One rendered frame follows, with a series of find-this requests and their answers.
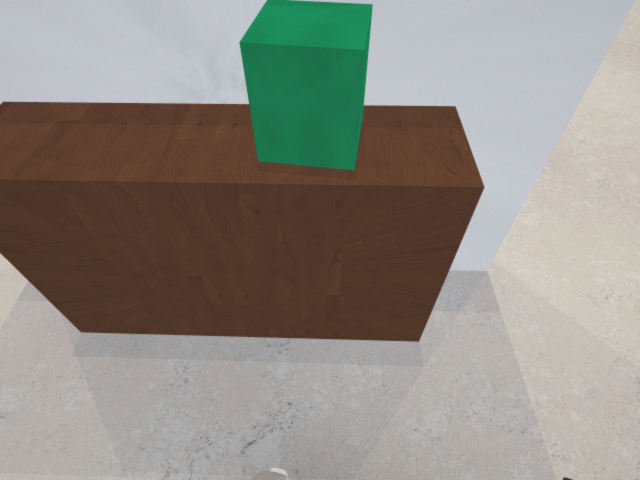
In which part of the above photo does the left robot shin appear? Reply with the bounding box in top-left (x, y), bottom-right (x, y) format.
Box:
top-left (270, 468), bottom-right (288, 477)

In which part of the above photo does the pedestal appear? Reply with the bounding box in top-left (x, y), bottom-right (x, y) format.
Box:
top-left (0, 102), bottom-right (484, 342)

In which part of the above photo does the carton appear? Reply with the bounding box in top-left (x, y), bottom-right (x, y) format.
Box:
top-left (239, 0), bottom-right (373, 170)

